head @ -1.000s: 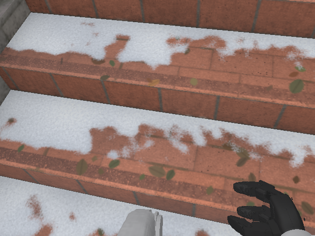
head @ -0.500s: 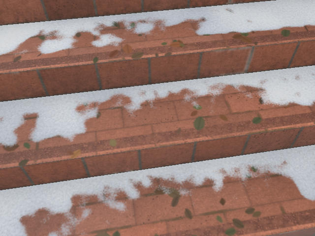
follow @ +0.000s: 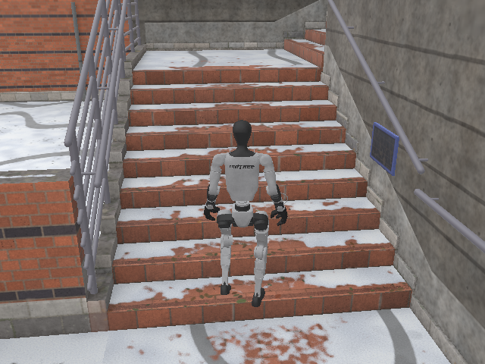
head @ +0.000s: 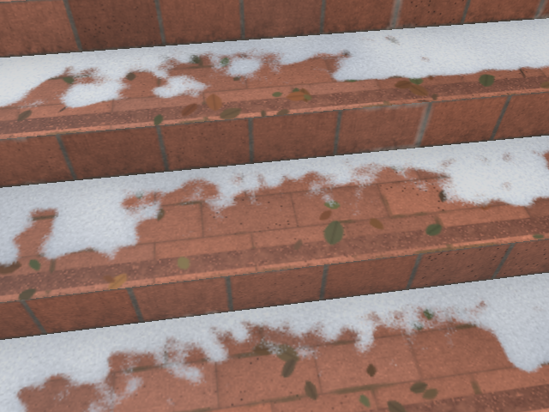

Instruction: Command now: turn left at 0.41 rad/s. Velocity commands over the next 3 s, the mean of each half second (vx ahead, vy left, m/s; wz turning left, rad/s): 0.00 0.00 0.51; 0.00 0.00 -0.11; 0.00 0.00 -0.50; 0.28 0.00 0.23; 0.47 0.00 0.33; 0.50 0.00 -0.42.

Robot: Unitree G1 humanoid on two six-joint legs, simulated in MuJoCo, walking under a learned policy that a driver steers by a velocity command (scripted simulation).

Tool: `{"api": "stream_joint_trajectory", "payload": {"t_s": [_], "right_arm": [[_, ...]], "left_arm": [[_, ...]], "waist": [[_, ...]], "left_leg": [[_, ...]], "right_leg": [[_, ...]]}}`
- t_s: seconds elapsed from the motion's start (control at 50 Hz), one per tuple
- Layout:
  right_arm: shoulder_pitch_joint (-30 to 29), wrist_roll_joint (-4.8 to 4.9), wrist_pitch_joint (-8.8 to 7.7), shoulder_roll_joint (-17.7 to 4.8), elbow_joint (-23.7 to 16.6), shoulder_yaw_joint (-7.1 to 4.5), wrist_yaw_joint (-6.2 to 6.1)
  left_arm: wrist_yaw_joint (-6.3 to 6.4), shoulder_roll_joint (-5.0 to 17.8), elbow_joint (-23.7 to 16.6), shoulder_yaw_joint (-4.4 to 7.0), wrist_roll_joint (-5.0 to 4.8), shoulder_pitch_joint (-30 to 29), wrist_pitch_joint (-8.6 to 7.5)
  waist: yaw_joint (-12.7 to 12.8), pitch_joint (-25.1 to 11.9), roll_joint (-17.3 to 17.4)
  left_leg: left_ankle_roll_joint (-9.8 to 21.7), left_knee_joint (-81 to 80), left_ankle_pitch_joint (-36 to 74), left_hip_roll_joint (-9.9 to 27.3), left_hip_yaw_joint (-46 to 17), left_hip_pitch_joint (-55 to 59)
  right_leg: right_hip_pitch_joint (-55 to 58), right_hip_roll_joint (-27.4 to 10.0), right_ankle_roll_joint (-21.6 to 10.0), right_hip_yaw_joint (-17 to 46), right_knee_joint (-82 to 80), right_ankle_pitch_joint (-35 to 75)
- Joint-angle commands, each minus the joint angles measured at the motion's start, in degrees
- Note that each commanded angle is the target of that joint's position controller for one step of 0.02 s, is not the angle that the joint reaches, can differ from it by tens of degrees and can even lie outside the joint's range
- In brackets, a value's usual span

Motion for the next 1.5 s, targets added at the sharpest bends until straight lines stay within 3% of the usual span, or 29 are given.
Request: {"api": "stream_joint_trajectory", "payload": {"t_s": [0.02,0.1,0.14,0.16,0.18,0.22,0.3,0.48,0.5,0.52,0.58,0.64,0.66,0.68,0.7,0.72,0.74,0.76,0.9,0.98,1.04,1.08,1.1,1.12,1.16,1.2,1.28,1.38,1.5], "right_arm": [[-3.03,-0.04,-1.00,-1.95,-6.59,0.36,1.42],[5.22,0.78,-0.82,-4.44,-2.99,-1.19,3.33],[11.32,0.48,-1.53,-6.85,1.64,-2.89,3.45],[12.37,0.06,-1.80,-12.21,-0.19,-4.28,2.48],[6.91,-1.21,-3.53,-13.93,-4.45,-4.10,1.48],[-1.99,-0.80,-4.54,-9.19,-7.29,-2.12,0.19],[-3.32,0.61,-4.05,-5.49,-8.74,-0.06,-1.28],[-2.41,0.52,-3.70,-7.91,-10.95,-1.58,-0.69],[1.61,-4.30,-9.71,-6.58,-7.39,-0.44,3.35],[-0.97,-3.83,-12.14,-5.95,-7.95,-0.53,5.12],[-6.65,-0.83,-13.70,-2.65,-8.07,1.30,5.66],[-11.85,2.51,-11.08,0.40,-5.19,3.57,7.46],[0.79,-0.47,-8.54,-3.35,-0.28,0.12,4.70],[5.34,-1.41,-8.09,-2.02,-1.24,0.10,3.78],[4.19,-0.99,-9.02,0.83,-3.24,1.43,6.64],[-3.37,-0.65,-8.91,-4.40,-2.74,0.24,7.48],[-8.59,-0.64,-8.75,-4.11,-4.53,-0.43,7.04],[-9.89,-0.39,-9.01,-5.57,-4.88,-1.15,5.91],[-14.40,-1.46,-11.70,-3.50,-8.76,-0.91,2.04],[-11.03,-2.13,-10.42,-1.34,-7.43,0.15,2.61],[-2.89,0.37,-10.81,-2.73,-4.93,-0.50,5.15],[-1.35,-1.06,-11.54,-7.27,-6.07,-2.30,5.06],[2.08,-2.03,-11.73,-14.07,-6.74,-3.99,3.51],[5.49,-3.16,-11.62,-13.10,-5.25,-4.25,2.72],[-4.57,-3.10,-12.57,-5.66,-6.11,-1.32,3.88],[-12.08,-1.45,-11.89,-0.26,-7.87,1.06,3.79],[-1.55,-2.22,-7.88,-4.24,-3.32,0.36,3.12],[-2.48,-3.13,-9.73,-5.83,-2.21,-0.17,3.86],[-8.08,-2.68,-11.57,-4.12,-0.70,0.24,4.86]], "left_arm": [[0.39,10.89,-3.21,4.37,-0.61,-0.37,-0.42],[-2.12,11.43,-2.13,5.27,-2.28,-7.08,-1.62],[-3.28,7.20,0.85,4.52,-2.26,-3.32,-0.21],[-3.71,6.72,-2.53,4.41,-0.74,-6.50,0.17],[-3.61,5.60,-5.38,4.05,0.27,-9.61,-0.32],[-4.28,6.75,-5.31,3.91,-0.76,-8.21,-0.87],[-4.13,5.54,-5.15,3.09,0.29,-7.29,-1.29],[-4.53,4.73,-4.56,1.76,-0.92,-9.76,-2.72],[-7.20,6.06,-2.55,1.96,4.20,-2.40,-4.20],[-7.73,8.87,-1.54,2.99,4.64,-1.07,-5.08],[-7.68,5.56,-1.71,1.50,2.13,-3.91,-6.02],[-13.47,-0.09,0.13,0.49,0.51,-1.41,-6.48],[-9.47,1.89,-0.71,1.76,0.25,-0.08,-4.89],[-7.59,9.06,-0.31,2.44,1.57,3.75,-5.06],[-11.23,11.91,-4.21,2.40,-1.07,-14.09,-8.12],[-12.10,4.34,-5.82,1.01,-0.69,-12.26,-8.92],[-12.36,7.02,-4.47,2.00,-0.32,-9.54,-8.84],[-11.64,11.02,-4.17,4.08,-0.28,-6.89,-8.68],[-8.59,10.91,-0.91,5.70,1.41,4.38,-10.46],[-8.10,10.19,-1.58,5.54,1.99,-3.53,-9.46],[-8.91,13.22,-2.39,5.92,3.14,-11.46,-6.59],[-9.19,8.53,0.46,4.57,2.79,-3.78,-5.87],[-8.91,4.71,-1.56,3.52,2.53,0.12,-6.69],[-8.84,10.02,-2.23,5.23,2.46,-4.24,-7.51],[-7.22,12.99,0.11,6.98,1.12,-3.00,-7.69],[-6.44,12.05,-0.35,6.84,2.31,-5.12,-7.61],[-7.16,8.23,-1.59,4.71,-0.01,-9.91,-8.36],[-9.19,9.37,0.09,4.91,0.93,-6.27,-8.00],[-10.74,4.83,-1.25,2.64,1.29,-5.01,-5.52]], "waist": [[2.00,-3.89,-7.16],[-1.99,-5.64,-5.25],[-2.47,-1.81,6.20],[-3.36,2.99,18.04],[-2.01,1.91,16.65],[1.91,-0.15,10.12],[2.21,-4.59,3.94],[-1.78,-7.18,7.24],[-1.07,-7.16,9.70],[-0.77,-7.12,6.09],[-0.83,-7.28,2.64],[3.08,-5.19,1.03],[0.70,-10.47,14.97],[-1.63,-11.22,2.94],[-8.18,-9.93,-23.64],[-2.58,-9.22,-7.83],[-1.71,-6.73,-4.52],[-0.06,-7.74,-6.47],[5.46,-8.77,-7.26],[1.78,-9.03,-5.83],[-3.07,-8.56,-8.05],[-1.89,-11.76,-2.22],[-0.48,-16.89,12.31],[-3.62,-14.52,7.15],[2.31,-7.25,4.49],[4.10,-8.28,6.25],[-0.51,-9.82,5.34],[0.85,-7.42,5.37],[3.45,-7.43,4.66]], "left_leg": [[2.40,-15.42,-3.82,4.64,0.77,-2.04],[9.05,-32.43,-1.16,4.04,6.69,17.81],[12.90,-46.82,2.53,0.02,5.10,26.26],[21.77,-54.16,0.90,10.87,-19.27,28.47],[28.18,-63.16,-11.91,16.63,-38.89,22.69],[23.99,-60.52,-11.76,15.68,-33.02,21.09],[20.41,-53.34,1.22,9.89,-23.85,22.33],[19.58,-53.46,2.22,8.66,-26.78,24.74],[22.30,-53.65,1.02,10.68,-29.41,20.12],[23.41,-52.53,2.41,12.97,-30.98,20.64],[19.86,-49.60,4.31,10.88,-25.39,18.73],[13.34,-47.94,-7.45,3.43,-17.44,10.19],[11.95,-45.56,14.06,1.79,-9.57,18.82],[8.42,-38.03,9.96,0.59,-7.14,12.97],[2.65,-38.02,-4.05,-0.93,-7.94,6.02],[0.94,-39.15,-0.36,1.71,-5.89,12.60],[1.83,-39.34,1.39,0.36,-4.14,15.01],[2.78,-37.07,0.14,-0.63,-2.64,12.51],[0.97,-21.97,-18.43,0.19,-0.98,-0.50],[1.74,-31.84,-11.46,0.01,-0.12,8.93],[7.03,-49.41,15.50,-3.75,3.71,26.97],[14.88,-49.54,33.23,4.22,-0.92,41.69],[30.74,-52.04,52.65,21.75,-21.33,51.07],[34.57,-55.40,46.30,28.77,-27.92,46.59],[25.50,-56.78,30.92,21.24,-16.20,31.70],[21.99,-57.87,33.90,16.13,-6.17,28.60],[23.85,-57.42,30.43,15.74,-2.21,39.30],[25.06,-59.88,35.33,20.81,1.50,36.36],[19.24,-54.28,36.50,17.75,6.76,29.32]], "right_leg": [[10.35,-16.14,-8.43,16.61,-17.23,-3.48],[2.80,-14.17,-6.52,9.84,-14.81,-6.10],[-3.48,-6.16,-2.38,3.38,3.37,-11.80],[-19.72,3.21,3.95,2.09,22.84,-19.00],[-24.68,7.58,5.67,14.52,32.97,-17.63],[-24.79,5.57,7.20,19.66,42.91,-8.07],[-24.15,6.79,8.40,18.31,43.83,0.84],[-16.08,6.83,7.00,16.08,15.59,-1.75],[-18.67,5.30,6.66,16.37,27.50,-0.15],[-19.15,3.52,6.88,17.92,30.13,0.34],[-14.87,0.43,6.65,16.68,20.59,-1.30],[5.69,2.24,7.38,8.94,-10.06,2.72],[11.69,3.01,2.82,13.55,-12.85,3.43],[18.67,-9.18,0.05,28.59,-14.27,31.10],[13.76,-8.76,-11.54,33.04,-11.01,20.91],[6.16,-6.57,-8.51,32.78,-11.72,10.15],[2.36,-5.76,-7.46,32.44,-14.29,8.05],[6.82,-6.02,-8.44,32.99,-14.96,8.87],[21.02,-11.14,-16.20,38.44,-12.73,36.59],[13.19,-6.59,-11.58,32.76,-12.07,38.20],[2.13,-4.03,-10.71,32.18,-12.26,31.54],[-6.86,1.45,-2.95,28.73,-5.05,10.02],[-16.84,9.44,4.68,21.01,8.12,-10.96],[-21.09,8.25,8.86,19.59,28.08,-25.05],[-22.44,6.06,8.81,21.99,47.57,-14.08],[-19.33,6.94,8.56,20.17,48.69,-8.03],[-26.97,8.02,10.65,17.96,37.18,-6.71],[-22.42,3.98,10.18,16.94,36.17,-2.09],[-7.50,-0.55,7.99,13.74,13.78,-4.27]]}}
